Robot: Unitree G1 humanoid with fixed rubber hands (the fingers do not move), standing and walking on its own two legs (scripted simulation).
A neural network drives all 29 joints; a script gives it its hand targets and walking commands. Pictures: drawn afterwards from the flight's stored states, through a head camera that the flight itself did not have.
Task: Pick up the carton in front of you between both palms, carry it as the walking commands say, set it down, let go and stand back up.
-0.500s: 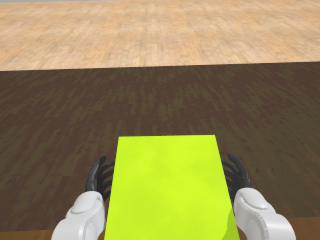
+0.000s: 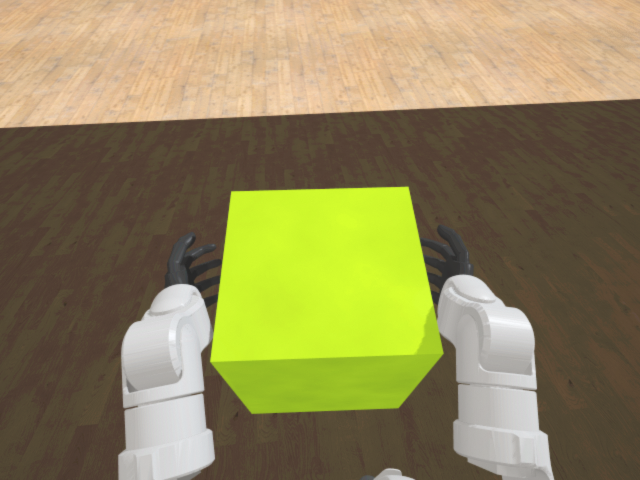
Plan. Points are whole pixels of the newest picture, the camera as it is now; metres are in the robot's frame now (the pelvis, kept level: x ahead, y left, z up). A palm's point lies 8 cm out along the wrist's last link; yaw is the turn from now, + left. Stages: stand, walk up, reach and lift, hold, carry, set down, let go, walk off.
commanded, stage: carry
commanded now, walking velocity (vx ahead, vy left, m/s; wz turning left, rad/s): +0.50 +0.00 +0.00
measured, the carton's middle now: (323, 310) +0.34 -0.01 +0.03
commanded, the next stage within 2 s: none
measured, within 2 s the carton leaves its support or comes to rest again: neither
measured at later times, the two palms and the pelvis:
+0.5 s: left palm (226, 138) +0.70 +0.14 +0.07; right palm (390, 130) +0.71 -0.16 +0.06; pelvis +0.37 -0.02 -0.04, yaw -1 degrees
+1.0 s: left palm (256, 87) +1.06 +0.11 -0.01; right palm (374, 85) +1.05 -0.20 -0.01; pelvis +0.73 -0.03 -0.12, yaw +0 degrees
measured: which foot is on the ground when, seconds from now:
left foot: down 0.00-0.06, up 0.08-0.50, down 0.52-0.98, up 1.00-1.00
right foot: up 0.00-0.04, down 0.06-0.52, up 0.54-0.96, down 0.98-1.00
